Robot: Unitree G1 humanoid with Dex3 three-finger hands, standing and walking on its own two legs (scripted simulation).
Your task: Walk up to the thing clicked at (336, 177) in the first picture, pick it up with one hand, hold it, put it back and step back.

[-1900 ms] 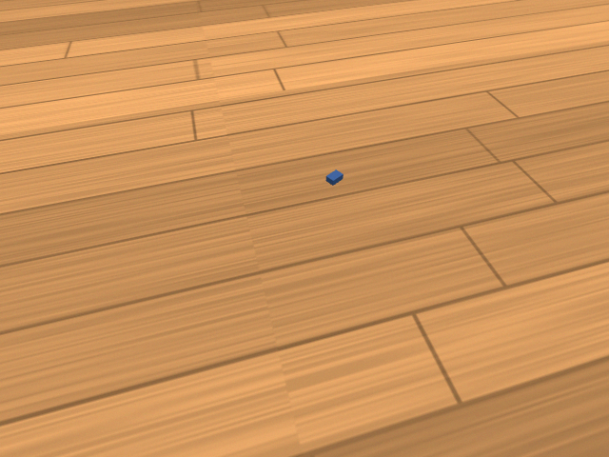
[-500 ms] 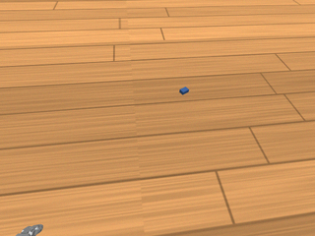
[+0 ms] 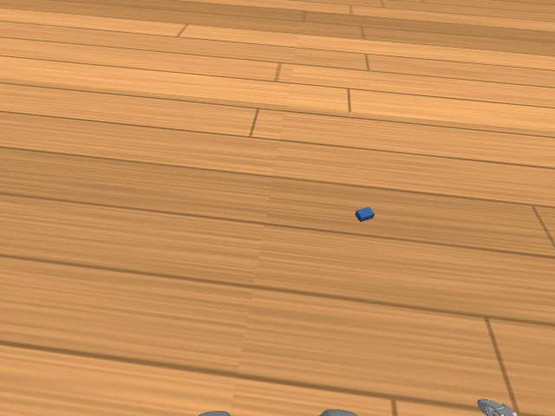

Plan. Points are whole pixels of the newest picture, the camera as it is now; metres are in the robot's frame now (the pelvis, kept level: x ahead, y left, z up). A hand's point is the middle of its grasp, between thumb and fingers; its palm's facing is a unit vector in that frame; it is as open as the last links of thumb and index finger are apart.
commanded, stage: walk up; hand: left
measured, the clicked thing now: (364, 214) +1.13 -0.42 -0.73
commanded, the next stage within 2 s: none
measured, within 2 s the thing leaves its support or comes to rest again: neither
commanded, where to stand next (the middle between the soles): +0.90 -0.79 m, yaw +25 degrees
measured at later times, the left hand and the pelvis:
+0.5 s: hand out of the picture +0.07 +0.07 -0.12, palm faces +0.25 -0.90 -0.35, open 7.4 cm; pelvis +0.17 -0.20 +0.02, yaw +13 degrees
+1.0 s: hand (307, 278) +0.40 -0.04 -0.13, palm faces +0.25 -0.88 -0.41, open 7.4 cm; pelvis +0.36 -0.36 -0.02, yaw +20 degrees
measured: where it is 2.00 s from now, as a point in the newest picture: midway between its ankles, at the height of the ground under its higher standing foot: (433, 299)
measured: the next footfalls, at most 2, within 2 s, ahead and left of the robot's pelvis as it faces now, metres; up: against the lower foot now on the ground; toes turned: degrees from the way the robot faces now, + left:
right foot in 0.18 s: +0.19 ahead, -0.27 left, +0.00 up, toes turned +1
left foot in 0.58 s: +0.29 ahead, -0.09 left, +0.00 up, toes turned +20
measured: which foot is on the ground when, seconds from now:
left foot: down 0.00-0.20, up 0.22-0.56, down 0.58-0.96, up 0.98-1.00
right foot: up 0.00-0.16, down 0.18-0.60, up 0.62-0.92, down 0.94-1.00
